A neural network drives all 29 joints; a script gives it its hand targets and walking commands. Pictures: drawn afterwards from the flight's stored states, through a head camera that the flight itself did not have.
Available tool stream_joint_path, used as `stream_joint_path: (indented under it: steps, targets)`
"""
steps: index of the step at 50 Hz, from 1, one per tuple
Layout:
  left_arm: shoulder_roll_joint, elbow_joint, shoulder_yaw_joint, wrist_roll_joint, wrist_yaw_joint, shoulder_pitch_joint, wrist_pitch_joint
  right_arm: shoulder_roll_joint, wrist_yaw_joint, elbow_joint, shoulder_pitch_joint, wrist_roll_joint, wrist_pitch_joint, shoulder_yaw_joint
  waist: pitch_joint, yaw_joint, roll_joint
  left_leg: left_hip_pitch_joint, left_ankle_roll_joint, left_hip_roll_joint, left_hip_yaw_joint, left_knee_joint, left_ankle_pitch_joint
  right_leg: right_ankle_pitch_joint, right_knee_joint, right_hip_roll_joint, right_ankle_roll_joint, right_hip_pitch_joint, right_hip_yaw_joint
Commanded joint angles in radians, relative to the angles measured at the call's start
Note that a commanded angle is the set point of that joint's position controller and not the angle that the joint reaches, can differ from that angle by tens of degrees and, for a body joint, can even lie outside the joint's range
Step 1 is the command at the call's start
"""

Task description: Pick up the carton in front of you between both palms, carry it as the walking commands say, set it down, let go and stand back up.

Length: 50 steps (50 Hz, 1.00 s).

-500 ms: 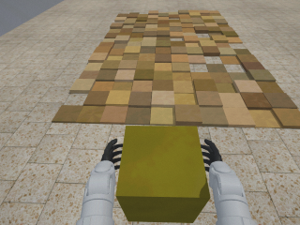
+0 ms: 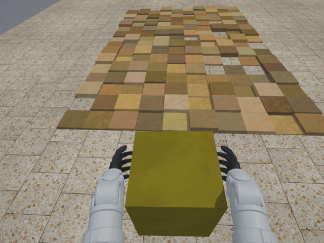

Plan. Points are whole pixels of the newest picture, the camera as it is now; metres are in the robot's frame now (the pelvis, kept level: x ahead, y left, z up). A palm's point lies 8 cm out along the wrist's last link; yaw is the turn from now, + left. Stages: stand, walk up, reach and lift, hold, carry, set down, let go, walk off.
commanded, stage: reach and lift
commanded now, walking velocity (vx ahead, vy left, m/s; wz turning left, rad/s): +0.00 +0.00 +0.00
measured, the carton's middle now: (173, 186) +0.31 +0.00 -0.04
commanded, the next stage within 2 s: hold in 0.48 s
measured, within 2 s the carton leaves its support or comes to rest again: neither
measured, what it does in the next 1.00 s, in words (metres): stands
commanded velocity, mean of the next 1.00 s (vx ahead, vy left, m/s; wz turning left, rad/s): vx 0.00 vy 0.00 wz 0.00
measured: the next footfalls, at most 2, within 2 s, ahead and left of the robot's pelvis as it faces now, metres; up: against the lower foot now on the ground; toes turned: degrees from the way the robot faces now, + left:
right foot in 1.70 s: +0.18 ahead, -0.09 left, +0.00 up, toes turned -10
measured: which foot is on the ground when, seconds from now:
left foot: down 0.00-1.00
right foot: down 0.00-1.00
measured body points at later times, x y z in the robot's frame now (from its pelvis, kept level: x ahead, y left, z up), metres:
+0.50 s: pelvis +0.01 +0.00 +0.00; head -0.02 +0.00 +0.45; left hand +0.32 +0.15 +0.03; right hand +0.32 -0.15 +0.03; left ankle +0.02 +0.13 -0.74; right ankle +0.02 -0.13 -0.74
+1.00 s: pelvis +0.00 +0.00 +0.00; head -0.04 +0.00 +0.45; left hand +0.30 +0.15 +0.05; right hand +0.30 -0.15 +0.05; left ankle +0.02 +0.13 -0.74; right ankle +0.02 -0.13 -0.74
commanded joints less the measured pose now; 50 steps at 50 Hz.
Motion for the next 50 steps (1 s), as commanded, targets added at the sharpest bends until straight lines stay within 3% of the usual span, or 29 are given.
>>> stream_joint_path:
  steps: [1, 12, 23, 29, 36, 50]
  targets:
    - [-0.907, 0.009, -0.527, -0.209, -0.211, -0.434, -0.01, 0.919, 0.224, -0.005, -0.455, 0.224, -0.017, 0.539, -0.278, 0.001, -0.002, 0.077, 0.014, -0.085, 0.005, -0.069, 0.138, 0.132, -0.071, 0.08, -0.004, 0.089, 0.001]
    - [-0.892, -0.067, -0.557, -0.234, -0.204, -0.356, 0.02, 0.906, 0.215, -0.08, -0.373, 0.247, 0.012, 0.567, -0.272, 0.001, -0.004, 0.118, 0.009, -0.088, -0.003, -0.085, 0.229, 0.226, -0.087, 0.083, 0.002, 0.127, 0.008]
    - [-0.885, -0.106, -0.571, -0.246, -0.198, -0.351, 0.047, 0.889, 0.212, -0.119, -0.371, 0.259, 0.037, 0.58, -0.249, -0.001, 0.001, 0.124, 0.006, -0.086, -0.006, -0.094, 0.215, 0.207, -0.092, 0.085, 0.001, 0.129, 0.007]
    - [-0.888, -0.204, -0.646, -0.292, -0.188, -0.314, 0.087, 0.881, 0.205, -0.223, -0.336, 0.3, 0.077, 0.652, -0.295, -0.006, 0.003, 0.171, -0.001, -0.084, -0.015, -0.106, 0.291, 0.277, -0.105, 0.085, 0.004, 0.175, 0.012]
    - [-0.842, -0.167, -0.582, -0.258, -0.184, -0.329, 0.126, 0.836, 0.206, -0.187, -0.355, 0.274, 0.116, 0.595, -0.148, -0.002, 0.002, 0.11, 0.009, -0.078, -0.002, -0.132, 0.096, 0.086, -0.128, 0.078, -0.006, 0.12, 0.002]
    - [-0.865, -0.113, -0.574, -0.252, -0.2, -0.437, 0.113, 0.873, 0.214, -0.132, -0.458, 0.267, 0.106, 0.587, -0.186, -0.003, -0.004, 0.097, 0.014, -0.077, 0.005, -0.114, 0.031, 0.027, -0.113, 0.071, -0.004, 0.115, -0.003]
